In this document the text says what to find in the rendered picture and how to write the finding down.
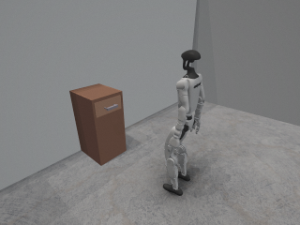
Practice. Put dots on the robot right forearm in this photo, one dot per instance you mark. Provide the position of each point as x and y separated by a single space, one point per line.
198 111

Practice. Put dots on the robot torso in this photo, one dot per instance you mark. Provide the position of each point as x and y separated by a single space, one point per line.
193 92

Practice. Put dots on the robot left upper arm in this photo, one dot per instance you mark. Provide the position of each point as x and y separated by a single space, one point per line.
182 89

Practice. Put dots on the robot right hand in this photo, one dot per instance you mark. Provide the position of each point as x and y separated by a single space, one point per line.
198 124

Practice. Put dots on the robot left forearm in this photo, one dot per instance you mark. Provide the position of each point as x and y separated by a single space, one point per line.
182 118

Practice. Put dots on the robot right upper arm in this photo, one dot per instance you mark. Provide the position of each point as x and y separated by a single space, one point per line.
201 94

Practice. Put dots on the drawer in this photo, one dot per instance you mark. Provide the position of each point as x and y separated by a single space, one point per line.
106 103

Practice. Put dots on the handle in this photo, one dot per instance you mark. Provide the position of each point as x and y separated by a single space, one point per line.
111 107

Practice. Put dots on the robot left hand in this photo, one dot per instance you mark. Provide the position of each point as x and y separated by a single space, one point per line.
173 142

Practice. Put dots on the robot right thigh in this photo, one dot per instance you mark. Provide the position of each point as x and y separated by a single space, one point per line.
182 148

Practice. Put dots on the cabinet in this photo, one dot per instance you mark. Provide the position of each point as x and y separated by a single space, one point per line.
102 138

